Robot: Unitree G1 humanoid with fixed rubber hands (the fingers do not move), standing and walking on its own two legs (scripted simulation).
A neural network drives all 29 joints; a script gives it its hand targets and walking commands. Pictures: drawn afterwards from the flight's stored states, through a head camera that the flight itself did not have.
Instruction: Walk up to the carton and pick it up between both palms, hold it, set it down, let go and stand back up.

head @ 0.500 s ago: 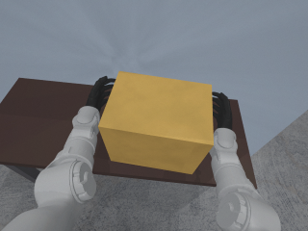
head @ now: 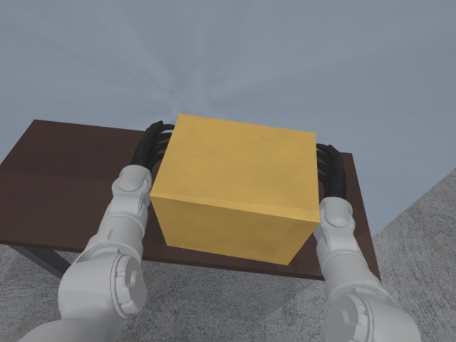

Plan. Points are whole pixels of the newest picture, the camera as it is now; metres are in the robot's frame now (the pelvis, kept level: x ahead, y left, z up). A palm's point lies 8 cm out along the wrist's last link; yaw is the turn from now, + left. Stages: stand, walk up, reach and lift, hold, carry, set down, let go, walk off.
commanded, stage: reach and lift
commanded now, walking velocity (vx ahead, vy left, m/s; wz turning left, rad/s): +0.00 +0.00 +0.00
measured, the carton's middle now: (236, 193) +0.40 +0.03 +0.00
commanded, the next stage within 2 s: none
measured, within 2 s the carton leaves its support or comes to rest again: leaves its support in 0.28 s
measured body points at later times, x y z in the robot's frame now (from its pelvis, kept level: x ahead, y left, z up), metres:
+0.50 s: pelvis -0.03 +0.00 +0.00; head -0.01 +0.03 +0.45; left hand +0.40 +0.18 +0.09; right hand +0.36 -0.17 +0.08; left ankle -0.01 +0.12 -0.75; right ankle -0.05 -0.13 -0.75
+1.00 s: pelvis -0.02 -0.01 +0.00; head -0.02 +0.02 +0.45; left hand +0.38 +0.17 +0.11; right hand +0.36 -0.18 +0.10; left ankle -0.01 +0.12 -0.75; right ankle -0.05 -0.13 -0.75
